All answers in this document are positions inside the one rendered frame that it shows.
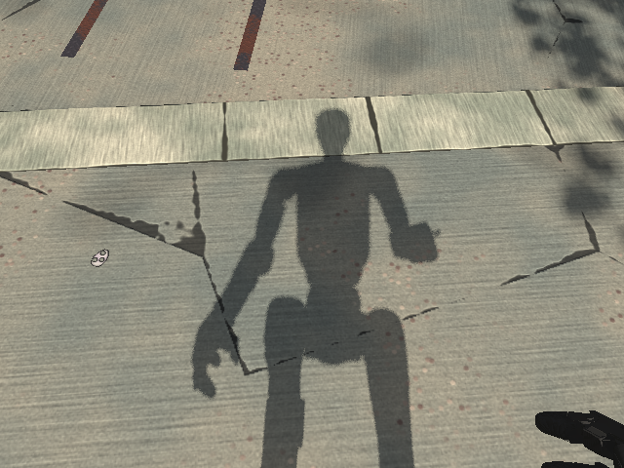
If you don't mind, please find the right robot hand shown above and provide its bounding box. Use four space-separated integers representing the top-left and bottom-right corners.
535 410 624 468

